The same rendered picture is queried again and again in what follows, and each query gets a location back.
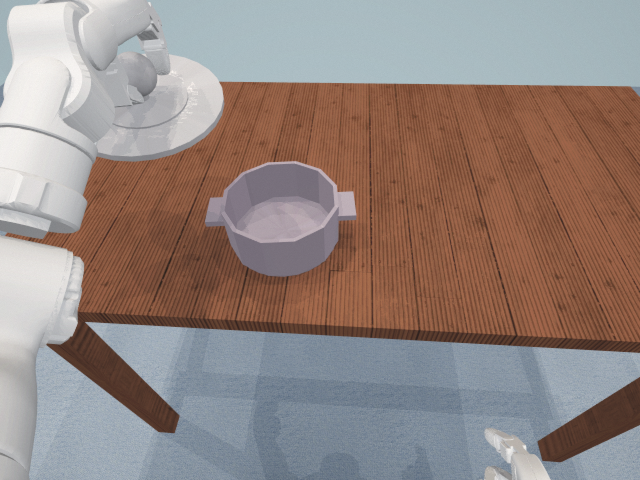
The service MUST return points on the knob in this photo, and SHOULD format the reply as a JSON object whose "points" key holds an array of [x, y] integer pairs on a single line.
{"points": [[140, 71]]}

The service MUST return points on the right robot hand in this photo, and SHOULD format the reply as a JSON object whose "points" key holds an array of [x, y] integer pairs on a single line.
{"points": [[524, 466]]}

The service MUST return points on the table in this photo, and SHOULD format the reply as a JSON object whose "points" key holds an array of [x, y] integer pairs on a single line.
{"points": [[485, 214]]}

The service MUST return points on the left robot forearm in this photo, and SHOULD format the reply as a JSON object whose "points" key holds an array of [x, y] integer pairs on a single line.
{"points": [[55, 110]]}

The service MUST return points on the left robot upper arm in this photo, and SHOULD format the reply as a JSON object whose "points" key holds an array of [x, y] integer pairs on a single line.
{"points": [[40, 291]]}

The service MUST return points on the pot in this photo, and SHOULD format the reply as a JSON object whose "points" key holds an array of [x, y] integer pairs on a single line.
{"points": [[282, 218]]}

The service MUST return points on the left robot hand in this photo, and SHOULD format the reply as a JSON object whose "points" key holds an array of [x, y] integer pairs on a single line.
{"points": [[130, 18]]}

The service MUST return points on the lid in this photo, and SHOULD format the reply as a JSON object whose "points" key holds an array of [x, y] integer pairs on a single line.
{"points": [[184, 108]]}

